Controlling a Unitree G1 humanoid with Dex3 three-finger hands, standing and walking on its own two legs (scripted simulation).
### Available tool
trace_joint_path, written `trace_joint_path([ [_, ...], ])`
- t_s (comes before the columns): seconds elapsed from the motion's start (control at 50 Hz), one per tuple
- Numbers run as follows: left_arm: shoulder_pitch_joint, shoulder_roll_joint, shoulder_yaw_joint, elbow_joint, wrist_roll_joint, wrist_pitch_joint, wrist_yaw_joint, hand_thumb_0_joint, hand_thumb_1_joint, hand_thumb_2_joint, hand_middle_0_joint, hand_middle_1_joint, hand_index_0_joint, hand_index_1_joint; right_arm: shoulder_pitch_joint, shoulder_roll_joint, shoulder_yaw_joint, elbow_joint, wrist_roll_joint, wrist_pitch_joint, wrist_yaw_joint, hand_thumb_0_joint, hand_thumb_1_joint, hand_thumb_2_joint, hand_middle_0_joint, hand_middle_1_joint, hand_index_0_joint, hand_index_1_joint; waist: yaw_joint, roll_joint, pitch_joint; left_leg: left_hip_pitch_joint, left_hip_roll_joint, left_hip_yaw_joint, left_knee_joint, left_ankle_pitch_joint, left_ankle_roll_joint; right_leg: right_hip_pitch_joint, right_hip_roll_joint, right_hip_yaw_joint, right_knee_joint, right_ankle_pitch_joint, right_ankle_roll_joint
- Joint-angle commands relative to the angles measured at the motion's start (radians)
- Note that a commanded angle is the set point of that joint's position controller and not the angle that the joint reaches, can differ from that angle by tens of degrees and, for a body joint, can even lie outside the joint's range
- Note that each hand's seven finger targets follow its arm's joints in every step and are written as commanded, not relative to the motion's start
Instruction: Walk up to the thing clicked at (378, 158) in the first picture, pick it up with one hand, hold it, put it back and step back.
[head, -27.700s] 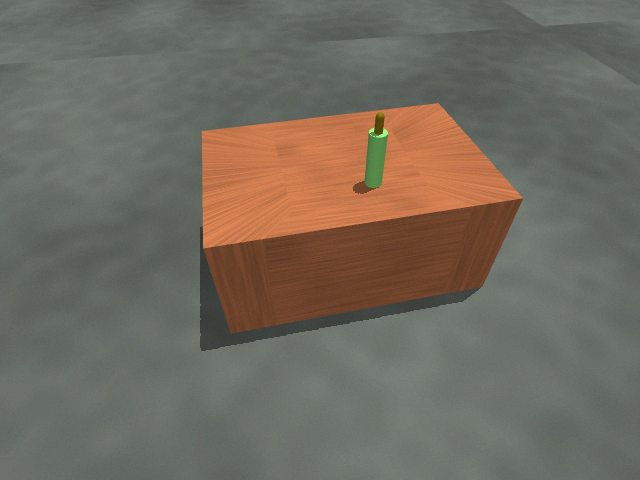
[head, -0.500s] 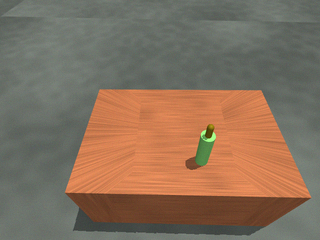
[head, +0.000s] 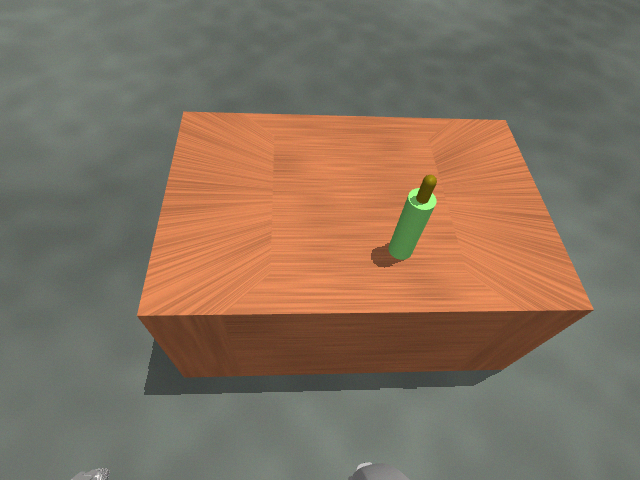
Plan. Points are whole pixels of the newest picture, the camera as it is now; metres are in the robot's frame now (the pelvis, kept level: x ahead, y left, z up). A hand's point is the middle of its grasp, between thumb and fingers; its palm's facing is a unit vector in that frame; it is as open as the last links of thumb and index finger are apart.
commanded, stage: step back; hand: right
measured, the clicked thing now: (414, 217) +0.63 -0.21 -0.19
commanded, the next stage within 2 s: none
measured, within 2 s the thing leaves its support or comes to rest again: neither
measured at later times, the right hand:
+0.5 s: hand out of the picture -0.04 -0.29 -0.15, palm faces -0.05 +0.90 -0.43, open 7.3 cm
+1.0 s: hand out of the picture -0.17 -0.32 -0.15, palm faces +0.02 +0.90 -0.43, open 7.3 cm
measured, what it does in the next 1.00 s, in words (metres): walks backwards: right foot, then left foot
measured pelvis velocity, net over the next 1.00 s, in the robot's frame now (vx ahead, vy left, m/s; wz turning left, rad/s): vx -0.29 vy -0.04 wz -0.05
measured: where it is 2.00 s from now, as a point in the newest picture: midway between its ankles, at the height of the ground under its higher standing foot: outside the picture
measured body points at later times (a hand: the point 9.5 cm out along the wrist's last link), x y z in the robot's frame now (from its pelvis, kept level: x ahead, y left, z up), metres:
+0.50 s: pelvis -0.13 -0.01 -0.01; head -0.07 +0.00 +0.43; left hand +0.00 +0.30 -0.12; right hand -0.03 -0.33 -0.12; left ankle -0.16 +0.10 -0.72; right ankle -0.08 -0.13 -0.73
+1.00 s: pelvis -0.29 -0.04 -0.02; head -0.24 -0.05 +0.43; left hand -0.20 +0.27 -0.13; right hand -0.17 -0.37 -0.12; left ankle -0.19 +0.09 -0.71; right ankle -0.31 -0.17 -0.73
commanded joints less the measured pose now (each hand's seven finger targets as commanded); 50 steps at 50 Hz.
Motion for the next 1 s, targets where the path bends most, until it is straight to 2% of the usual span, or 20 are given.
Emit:
trace_joint_path([
  [0.0, 0.002, 0.149, 0.052, -0.102, 0.002, -0.027, 0.008, 0.0, 0.9, 0.9, -0.2, -0.3, -0.2, -0.3, 0.052, -0.288, -0.074, -0.075, 0.002, -0.016, -0.026, 0.0, -0.9, -0.9, 0.2, 0.3, 0.2, 0.3, -0.029, 0.167, -0.265, 0.331, 0.283, -0.285, -0.086, 0.612, 0.135, -0.066, -0.047, -0.024, -0.163, -0.007, -0.007],
  [0.08, 0.083, 0.146, 0.059, -0.079, 0.008, -0.031, -0.005, 0.0, 0.9, 0.9, -0.2, -0.3, -0.2, -0.3, -0.012, -0.309, -0.075, -0.104, 0.0, -0.012, -0.015, 0.0, -0.9, -0.9, 0.2, 0.3, 0.2, 0.3, 0.0, 0.183, -0.272, 0.167, 0.297, -0.297, -0.126, 0.345, 0.146, 0.092, -0.071, -0.088, -0.328, 0.031, -0.032],
  [0.14, 0.192, 0.143, 0.066, -0.045, 0.013, -0.036, -0.014, 0.0, 0.9, 0.9, -0.2, -0.3, -0.2, -0.3, -0.063, -0.318, -0.072, -0.113, 0.006, -0.006, -0.006, 0.0, -0.9, -0.9, 0.2, 0.3, 0.2, 0.3, 0.054, 0.168, -0.279, 0.046, 0.276, -0.259, -0.108, 0.231, 0.087, 0.241, -0.083, -0.121, -0.52, 0.191, -0.075],
  [0.16, 0.194, 0.169, 0.073, -0.047, 0.022, -0.04, -0.014, 0.0, 0.9, 0.9, -0.2, -0.3, -0.2, -0.3, -0.057, -0.293, -0.067, -0.11, 0.011, -0.004, -0.003, 0.0, -0.9, -0.9, 0.2, 0.3, 0.2, 0.3, 0.05, 0.102, -0.265, -0.046, 0.238, -0.245, -0.082, 0.151, 0.042, 0.274, -0.127, -0.04, -0.555, 0.211, -0.099],
  [0.2, 0.112, 0.284, 0.099, -0.095, 0.019, -0.043, -0.019, 0.0, 0.9, 0.9, -0.2, -0.3, -0.2, -0.3, -0.109, -0.236, -0.057, -0.119, 0.021, -0.004, -0.007, 0.0, -0.9, -0.9, 0.2, 0.3, 0.2, 0.3, 0.065, -0.215, -0.158, -0.145, -0.056, -0.047, 0.264, -0.214, -0.07, 0.097, -0.409, 0.341, -0.752, 0.246, -0.296],
  [0.22, 0.064, 0.288, 0.097, -0.138, 0.031, -0.052, -0.016, 0.0, 0.9, 0.9, -0.2, -0.3, -0.2, -0.3, -0.088, -0.249, -0.064, -0.112, 0.013, 0.001, -0.008, 0.0, -0.9, -0.9, 0.2, 0.3, 0.2, 0.3, 0.063, -0.207, -0.126, -0.131, -0.073, -0.118, 0.473, -0.337, -0.079, 0.009, -0.488, 0.409, -0.777, 0.307, -0.355],
  [0.3, -0.032, 0.2, 0.079, -0.174, 0.02, -0.054, 0.003, 0.0, 0.9, 0.9, -0.2, -0.3, -0.2, -0.3, 0.022, -0.24, -0.044, -0.077, 0.029, -0.01, -0.009, 0.0, -0.9, -0.9, 0.2, 0.3, 0.2, 0.3, 0.009, -0.082, -0.171, -0.151, -0.106, -0.166, 0.596, -0.22, -0.077, 0.117, -0.318, 0.092, -0.642, 0.612, -0.247],
  [0.42, 0.059, 0.191, 0.071, -0.194, 0.026, -0.039, 0.006, 0.0, 0.9, 0.9, -0.2, -0.3, -0.2, -0.3, 0.032, -0.223, -0.04, -0.105, 0.013, -0.019, -0.012, 0.0, -0.9, -0.9, 0.2, 0.3, 0.2, 0.3, 0.059, -0.139, -0.234, -0.139, -0.018, -0.075, 0.149, -0.242, -0.075, 0.36, -0.325, 0.076, -0.521, 0.714, -0.23],
  [0.48, 0.044, 0.191, 0.061, -0.212, 0.008, -0.019, -0.004, 0.0, 0.9, 0.9, -0.2, -0.3, -0.2, -0.3, 0.106, -0.228, -0.056, -0.072, -0.002, -0.033, -0.01, 0.0, -0.9, -0.9, 0.2, 0.3, 0.2, 0.3, 0.019, -0.067, -0.259, 0.082, -0.001, -0.058, -0.177, 0.122, -0.056, 0.219, -0.259, 0.02, -0.4, 0.575, -0.149],
  [0.5, 0.073, 0.155, 0.052, -0.22, 0.005, -0.014, -0.008, 0.0, 0.9, 0.9, -0.2, -0.3, -0.2, -0.3, 0.097, -0.293, -0.074, -0.08, -0.017, -0.037, -0.01, 0.0, -0.9, -0.9, 0.2, 0.3, 0.2, 0.3, 0.03, 0.064, -0.263, 0.176, 0.161, -0.272, -0.208, 0.186, -0.002, 0.046, -0.181, -0.015, -0.323, 0.349, -0.098],
  [0.52, 0.019, 0.152, 0.057, -0.242, -0.001, -0.019, -0.002, 0.0, 0.9, 0.9, -0.2, -0.3, -0.2, -0.3, 0.038, -0.422, -0.096, -0.108, -0.009, -0.032, 0.001, 0.0, -0.9, -0.9, 0.2, 0.3, 0.2, 0.3, 0.006, 0.312, -0.236, 0.084, 0.396, -0.54, -0.245, 0.374, 0.157, -0.046, -0.012, -0.13, -0.139, -0.06, -0.041],
  [0.54, -0.054, 0.186, 0.075, -0.236, 0.017, -0.017, 0.009, 0.0, 0.9, 0.9, -0.2, -0.3, -0.2, -0.3, 0.039, -0.434, -0.102, -0.117, -0.016, -0.037, -0.002, 0.0, -0.9, -0.9, 0.2, 0.3, 0.2, 0.3, -0.047, 0.265, -0.212, -0.022, 0.456, -0.642, -0.255, 0.41, 0.252, -0.022, -0.02, 0.017, 0.065, -0.178, -0.033],
  [0.58, 0.013, 0.162, 0.072, -0.202, -0.006, -0.01, 0.009, 0.0, 0.9, 0.9, -0.2, -0.3, -0.2, -0.3, -0.03, -0.342, -0.071, -0.116, -0.009, -0.043, -0.017, 0.0, -0.9, -0.9, 0.2, 0.3, 0.2, 0.3, 0.033, 0.13, -0.233, 0.095, 0.322, -0.37, -0.152, 0.57, 0.174, -0.105, 0.006, 0.086, 0.22, -0.081, -0.052],
  [0.62, 0.077, 0.182, 0.08, -0.172, -0.005, -0.013, 0.006, 0.0, 0.9, 0.9, -0.2, -0.3, -0.2, -0.3, -0.039, -0.308, -0.068, -0.126, -0.006, -0.041, -0.025, 0.0, -0.9, -0.9, 0.2, 0.3, 0.2, 0.3, 0.055, 0.159, -0.208, 0.095, 0.275, -0.279, -0.117, 0.557, 0.147, -0.119, 0.003, 0.065, 0.254, -0.021, -0.04],
  [0.78, 0.06, 0.159, 0.075, -0.178, 0.008, -0.021, -0.011, 0.0, 0.9, 0.9, -0.2, -0.3, -0.2, -0.3, 0.034, -0.321, -0.078, -0.156, -0.015, -0.029, -0.021, 0.0, -0.9, -0.9, 0.2, 0.3, 0.2, 0.3, -0.019, 0.217, -0.246, 0.179, 0.284, -0.263, -0.098, 0.437, 0.18, -0.032, -0.059, -0.051, -0.126, -0.029, 0.011],
  [0.88, 0.258, 0.153, 0.077, -0.079, 0.015, -0.031, -0.023, 0.0, 0.9, 0.9, -0.2, -0.3, -0.2, -0.3, -0.068, -0.34, -0.074, -0.178, 0.001, -0.002, -0.01, 0.0, -0.9, -0.9, 0.2, 0.3, 0.2, 0.3, 0.072, 0.241, -0.322, -0.01, 0.228, -0.211, -0.02, 0.195, 0.076, 0.268, -0.083, -0.153, -0.594, 0.197, -0.062],
  [0.9, 0.242, 0.205, 0.093, -0.084, 0.031, -0.036, -0.025, 0.0, 0.9, 0.9, -0.2, -0.3, -0.2, -0.3, -0.043, -0.298, -0.062, -0.181, 0.006, 0.002, -0.009, 0.0, -0.9, -0.9, 0.2, 0.3, 0.2, 0.3, 0.059, 0.117, -0.274, -0.171, 0.148, -0.184, 0.064, 0.041, 0.011, 0.295, -0.16, -0.002, -0.624, 0.134, -0.088],
  [0.92, 0.192, 0.31, 0.119, -0.117, 0.032, -0.036, -0.029, 0.0, 0.9, 0.9, -0.2, -0.3, -0.2, -0.3, -0.057, -0.233, -0.047, -0.204, 0.016, -0.003, -0.016, 0.0, -0.9, -0.9, 0.2, 0.3, 0.2, 0.3, 0.064, -0.155, -0.206, -0.346, -0.05, -0.106, 0.249, -0.22, -0.056, 0.239, -0.364, 0.289, -0.715, 0.115, -0.19],
  [0.94, 0.108, 0.382, 0.125, -0.156, 0.036, -0.034, -0.023, 0.0, 0.9, 0.9, -0.2, -0.3, -0.2, -0.3, -0.087, -0.267, -0.063, -0.196, 0.009, 0.0, -0.031, 0.0, -0.9, -0.9, 0.2, 0.3, 0.2, 0.3, 0.098, -0.259, -0.169, -0.251, -0.055, -0.139, 0.501, -0.352, -0.084, -0.014, -0.534, 0.441, -0.786, 0.107, -0.338],
  [0.98, -0.016, 0.267, 0.086, -0.187, 0.024, -0.042, -0.01, 0.0, 0.9, 0.9, -0.2, -0.3, -0.2, -0.3, -0.024, -0.282, -0.062, -0.147, 0.019, -0.003, -0.026, 0.0, -0.9, -0.9, 0.2, 0.3, 0.2, 0.3, 0.025, -0.083, -0.116, -0.198, -0.074, -0.211, 0.625, -0.246, -0.077, -0.066, -0.404, 0.192, -0.693, 0.295, -0.28],
])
